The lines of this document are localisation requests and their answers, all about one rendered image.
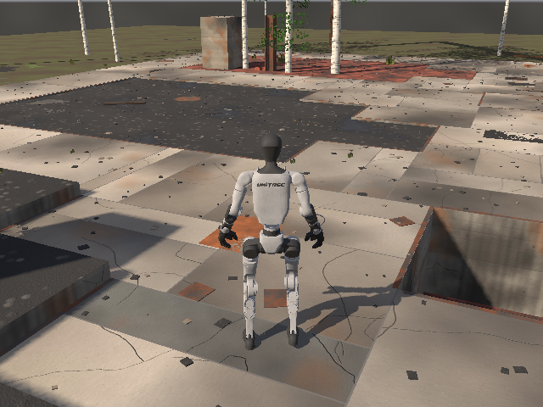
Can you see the robot right upper arm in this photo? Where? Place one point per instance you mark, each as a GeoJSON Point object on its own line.
{"type": "Point", "coordinates": [298, 179]}

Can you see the left robot foot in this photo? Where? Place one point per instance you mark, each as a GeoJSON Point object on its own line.
{"type": "Point", "coordinates": [249, 342]}

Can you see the right robot forearm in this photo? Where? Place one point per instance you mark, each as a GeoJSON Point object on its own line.
{"type": "Point", "coordinates": [313, 222]}

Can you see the left robot hand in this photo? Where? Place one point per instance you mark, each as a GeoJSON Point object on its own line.
{"type": "Point", "coordinates": [229, 235]}

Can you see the robot torso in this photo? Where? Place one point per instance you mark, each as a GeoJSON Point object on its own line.
{"type": "Point", "coordinates": [271, 194]}

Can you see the left robot forearm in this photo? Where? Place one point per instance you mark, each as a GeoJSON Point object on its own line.
{"type": "Point", "coordinates": [228, 221]}

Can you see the right robot hand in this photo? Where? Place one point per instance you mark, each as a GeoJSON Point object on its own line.
{"type": "Point", "coordinates": [319, 237]}

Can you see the robot left upper arm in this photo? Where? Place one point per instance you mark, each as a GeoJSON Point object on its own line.
{"type": "Point", "coordinates": [244, 179]}

